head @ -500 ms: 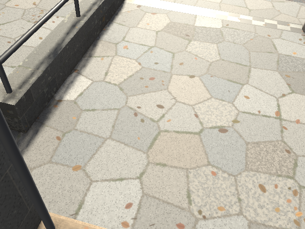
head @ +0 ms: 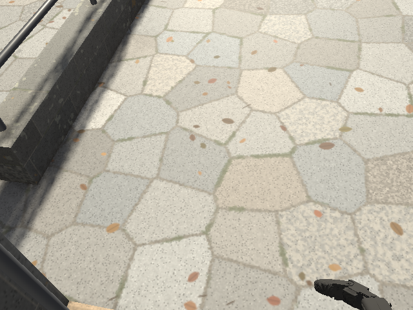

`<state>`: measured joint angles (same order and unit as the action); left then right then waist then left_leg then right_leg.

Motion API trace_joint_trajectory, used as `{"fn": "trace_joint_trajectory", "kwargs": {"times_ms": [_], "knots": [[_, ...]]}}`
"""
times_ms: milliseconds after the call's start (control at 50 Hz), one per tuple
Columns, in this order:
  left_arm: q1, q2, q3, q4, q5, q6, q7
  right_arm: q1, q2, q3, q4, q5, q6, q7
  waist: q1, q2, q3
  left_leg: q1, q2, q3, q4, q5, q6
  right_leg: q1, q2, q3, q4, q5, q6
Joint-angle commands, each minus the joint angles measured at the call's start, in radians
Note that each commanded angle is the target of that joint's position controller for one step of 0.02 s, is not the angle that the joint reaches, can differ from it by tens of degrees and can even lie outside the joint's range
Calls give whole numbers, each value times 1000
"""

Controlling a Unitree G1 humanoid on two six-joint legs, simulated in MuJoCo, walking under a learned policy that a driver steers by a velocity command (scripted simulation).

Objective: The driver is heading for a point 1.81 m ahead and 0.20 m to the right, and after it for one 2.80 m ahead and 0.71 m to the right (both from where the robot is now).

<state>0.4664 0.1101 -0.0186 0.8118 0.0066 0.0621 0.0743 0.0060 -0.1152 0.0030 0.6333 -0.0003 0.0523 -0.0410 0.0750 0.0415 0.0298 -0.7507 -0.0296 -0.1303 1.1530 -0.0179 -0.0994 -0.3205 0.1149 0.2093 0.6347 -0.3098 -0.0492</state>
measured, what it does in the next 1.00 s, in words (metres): steps on the spot, turning right: left foot, then right foot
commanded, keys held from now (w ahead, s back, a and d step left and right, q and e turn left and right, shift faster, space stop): e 0.30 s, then no key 0.70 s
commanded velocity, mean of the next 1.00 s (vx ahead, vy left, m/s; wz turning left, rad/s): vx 0.01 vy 0.00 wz -0.27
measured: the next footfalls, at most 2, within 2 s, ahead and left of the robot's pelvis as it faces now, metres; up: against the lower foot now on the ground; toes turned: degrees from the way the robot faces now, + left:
left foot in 0.12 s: +0.11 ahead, +0.14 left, +0.00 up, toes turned -12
right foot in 0.50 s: +0.05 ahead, -0.08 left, +0.00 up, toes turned -14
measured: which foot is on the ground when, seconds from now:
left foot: up 0.00-0.10, down 0.12-0.50, up 0.52-0.76, down 0.78-1.00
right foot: down 0.00-0.14, up 0.16-0.48, down 0.50-1.00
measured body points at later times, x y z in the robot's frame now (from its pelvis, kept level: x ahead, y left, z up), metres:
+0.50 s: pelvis +0.02 +0.02 -0.01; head +0.02 +0.01 +0.44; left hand +0.24 +0.19 -0.11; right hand +0.01 -0.26 -0.14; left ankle +0.07 +0.15 -0.73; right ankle +0.01 -0.07 -0.73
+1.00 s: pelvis +0.05 +0.01 +0.01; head +0.06 +0.01 +0.46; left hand +0.20 +0.20 -0.13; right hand +0.00 -0.21 -0.14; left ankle +0.07 +0.16 -0.73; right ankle +0.01 -0.07 -0.73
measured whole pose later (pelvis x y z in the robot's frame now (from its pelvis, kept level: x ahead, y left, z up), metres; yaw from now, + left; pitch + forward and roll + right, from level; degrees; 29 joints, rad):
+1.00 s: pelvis +0.05 +0.01 +0.01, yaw -16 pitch +0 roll -1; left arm 0.23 0.15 0.02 0.85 -0.02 0.06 0.01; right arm 0.36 -0.16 -0.01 0.88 0.01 0.05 -0.03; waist -0.01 0.01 0.01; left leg -0.17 0.04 -0.06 0.45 -0.28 -0.04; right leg -0.18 0.07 0.02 0.42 -0.24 -0.05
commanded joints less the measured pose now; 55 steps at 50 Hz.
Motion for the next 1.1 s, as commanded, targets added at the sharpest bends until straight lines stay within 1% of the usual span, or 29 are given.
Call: {"fn": "trace_joint_trajectory", "kwargs": {"times_ms": [20,40,60,100,120,140,160,180,200,240,280,320,360,400,460,480,500,520,540,560,600,680,720,740,780,820,860,1040,1100], "knots": [[-156,178,47,-167,-12,-9,7,-15,-67,-22,-98,-14,-19,6,-86,-193,-99,162,-22,47,-45,1,2,34,-206,273,-98,722,-155],[-67,169,59,-148,-39,10,3,-107,-45,-8,-144,5,-15,6,-28,-208,-17,51,-42,42,-343,-279,24,179,-176,286,-145,665,-150],[-21,160,60,-138,-19,19,1,-112,-56,-12,-144,18,-25,20,-18,-248,-26,145,-48,28,-423,-300,31,201,-173,325,-143,617,-152],[-136,200,72,-190,-15,19,-3,16,-97,-26,-89,-3,-43,35,-80,-265,-78,440,-46,70,-492,-97,59,61,-171,356,-141,558,-165],[-184,195,69,-227,-34,13,-8,103,-103,-33,-70,2,-46,25,-113,-230,-85,519,5,15,-720,-76,103,65,-134,348,-109,434,-149],[-128,134,60,-249,-23,13,-13,182,-184,-55,-49,-21,-47,28,-79,16,-194,805,171,-122,-642,347,195,-102,-44,295,81,151,-87],[-91,110,57,-253,-31,11,-19,259,-213,-65,-23,-44,-27,29,-92,270,-245,960,364,-343,-670,557,372,-318,104,237,271,-368,-10],[-160,206,92,-273,-52,3,-22,301,-214,-70,1,-32,-36,37,-109,262,-183,869,447,-478,-758,400,475,-452,109,173,516,-497,58],[-218,271,116,-276,-43,2,-24,266,-208,-69,-2,-7,-40,44,-88,180,-106,781,429,-441,-779,284,479,-524,65,101,708,-418,100],[-213,301,130,-247,-32,37,-27,144,-174,-56,-27,0,-30,41,-42,105,-53,627,339,-236,-774,210,411,-490,6,41,795,-251,132],[-251,219,97,-258,-35,49,-46,107,-201,-57,-21,-12,-2,25,-24,86,-55,537,238,-84,-773,88,354,-435,-2,-102,755,-113,132],[-279,161,60,-264,-27,42,-63,113,-215,-52,-13,-15,18,14,-35,72,-86,468,202,1,-753,35,340,-317,-29,-195,615,-29,116],[-315,131,36,-272,-26,29,-74,138,-229,-49,-9,-11,32,11,-70,102,-91,412,202,26,-763,-31,350,-183,-59,-230,387,-10,75],[-314,136,33,-269,-28,19,-86,196,-251,-53,15,-6,32,12,-94,134,-82,368,229,1,-781,-169,362,-54,-62,-251,238,-33,46],[-215,140,45,-227,-24,22,-88,210,-214,-36,33,10,18,14,-39,138,-67,250,225,-1,-755,-383,311,210,-43,-273,2,-29,10],[-183,153,51,-219,-20,24,-87,231,-194,-28,37,10,11,16,-25,102,-59,208,204,11,-715,-431,268,294,-53,-250,-86,-13,-4],[-125,178,57,-207,-8,22,-89,247,-170,-21,42,12,6,26,-20,-1,-70,144,155,51,-541,-495,192,396,-147,-103,-146,88,-22],[-176,273,71,-218,12,13,-90,259,-161,-21,-11,15,1,32,-100,-236,-41,59,107,72,-431,-567,125,260,-364,255,-250,83,-124],[-233,267,74,-236,26,-4,-92,186,-233,-46,-25,35,-5,19,-71,-245,16,71,107,25,-387,-543,89,132,-428,389,-359,-14,-194],[-253,240,66,-229,41,-19,-96,216,-256,-59,28,34,4,9,-80,-198,7,177,92,46,-295,-460,74,32,-386,298,-354,-33,-221],[-285,157,48,-210,15,-31,-97,325,-206,-60,109,0,23,4,-120,-162,-30,285,83,50,-216,-384,60,-33,-318,184,-346,-87,-200],[-270,77,26,-168,-8,-22,-85,310,-133,-41,121,3,26,15,-113,-148,-26,330,103,30,-396,-404,68,32,-268,82,-282,145,-131],[-231,114,38,-141,3,-21,-77,361,-119,-36,170,-5,23,22,-103,-122,-79,510,53,95,-369,-279,54,-22,-250,33,-266,276,-132],[-259,90,27,-136,-8,-18,-77,368,-102,-30,144,1,24,24,-132,-150,-50,471,83,49,-563,-344,70,42,-252,46,-272,229,-116],[-237,97,30,-103,-24,-28,-79,379,-116,-25,156,-13,19,23,-118,-102,-29,537,107,28,-635,-185,77,47,-229,47,-256,313,-81],[-189,114,41,-83,-21,-29,-78,384,-175,-36,175,10,13,16,-66,-2,-10,476,111,7,-674,-178,91,112,-182,-4,-271,319,-42],[-219,122,46,-62,-27,-21,-70,384,-141,-27,191,9,4,11,-79,13,-9,478,113,3,-730,-147,90,161,-169,-38,-259,308,-39],[-210,122,57,36,-24,-6,-57,410,-129,-29,225,4,-11,3,-83,-27,-27,546,97,31,-785,-45,109,229,-148,-91,-280,379,-41],[-203,149,67,56,-27,-4,-48,418,-143,-38,237,13,-10,-5,-79,-36,-13,529,55,70,-788,-313,131,206,-117,-108,-306,-22,-47]]}}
